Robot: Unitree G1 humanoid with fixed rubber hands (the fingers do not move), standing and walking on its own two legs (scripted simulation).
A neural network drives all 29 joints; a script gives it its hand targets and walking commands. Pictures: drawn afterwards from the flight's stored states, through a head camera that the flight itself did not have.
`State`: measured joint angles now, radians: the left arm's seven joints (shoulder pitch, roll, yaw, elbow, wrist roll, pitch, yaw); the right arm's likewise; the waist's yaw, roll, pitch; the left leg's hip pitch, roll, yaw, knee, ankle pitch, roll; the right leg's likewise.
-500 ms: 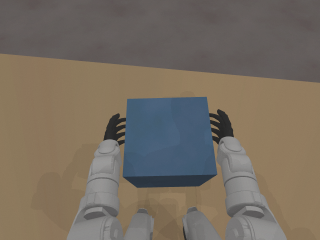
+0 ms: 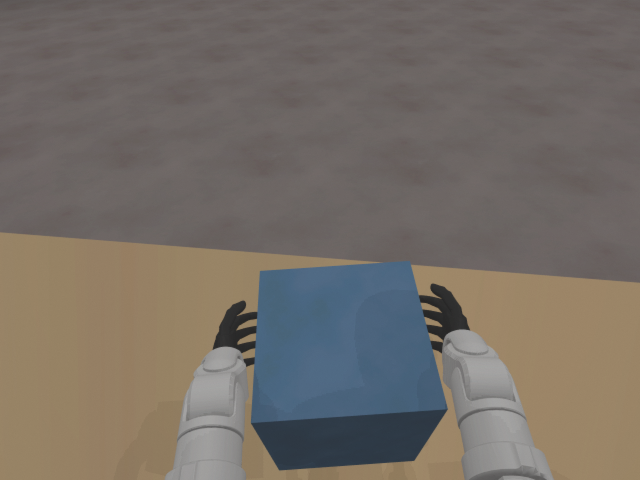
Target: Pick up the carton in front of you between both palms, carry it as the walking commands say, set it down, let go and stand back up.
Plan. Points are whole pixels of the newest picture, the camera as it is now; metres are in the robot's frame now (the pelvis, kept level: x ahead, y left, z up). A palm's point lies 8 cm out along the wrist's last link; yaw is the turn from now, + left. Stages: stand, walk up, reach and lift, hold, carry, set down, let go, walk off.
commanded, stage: reach and lift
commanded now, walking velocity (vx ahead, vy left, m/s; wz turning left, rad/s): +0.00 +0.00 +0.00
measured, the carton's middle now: (341, 371) +0.30 +0.00 -0.06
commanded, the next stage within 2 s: hold in 1.00 s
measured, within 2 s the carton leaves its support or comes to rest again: neither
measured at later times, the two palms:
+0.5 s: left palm (224, 354) +0.28 +0.15 +0.03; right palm (455, 336) +0.29 -0.15 +0.04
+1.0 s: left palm (224, 347) +0.29 +0.15 +0.04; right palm (458, 330) +0.29 -0.15 +0.05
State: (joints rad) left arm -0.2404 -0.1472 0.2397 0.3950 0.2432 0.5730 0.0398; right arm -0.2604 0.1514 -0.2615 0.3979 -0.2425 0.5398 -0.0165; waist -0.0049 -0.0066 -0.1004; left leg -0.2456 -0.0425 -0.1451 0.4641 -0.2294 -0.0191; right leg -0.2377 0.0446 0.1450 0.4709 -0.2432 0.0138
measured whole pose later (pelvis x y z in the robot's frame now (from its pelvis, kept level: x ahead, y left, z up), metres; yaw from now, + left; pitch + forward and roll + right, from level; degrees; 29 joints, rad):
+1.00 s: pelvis +0.00 +0.00 +0.01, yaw +0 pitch -5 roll +0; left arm -0.25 -0.15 0.21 0.29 0.28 0.71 0.02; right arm -0.27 0.15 -0.24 0.29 -0.28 0.68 0.01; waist 0.00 -0.01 -0.02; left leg -0.08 -0.03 -0.13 0.36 -0.19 -0.01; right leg -0.08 0.03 0.14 0.37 -0.21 0.01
